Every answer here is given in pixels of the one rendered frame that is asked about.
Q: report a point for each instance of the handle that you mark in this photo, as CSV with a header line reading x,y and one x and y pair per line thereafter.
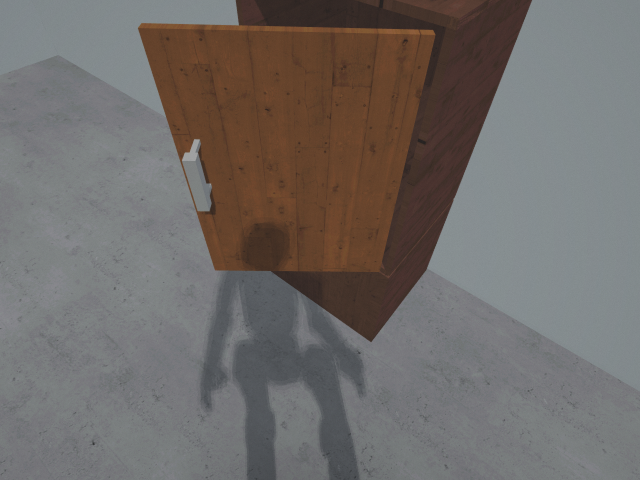
x,y
194,172

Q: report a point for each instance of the cupboard door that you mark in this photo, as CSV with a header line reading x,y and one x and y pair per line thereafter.
x,y
304,136

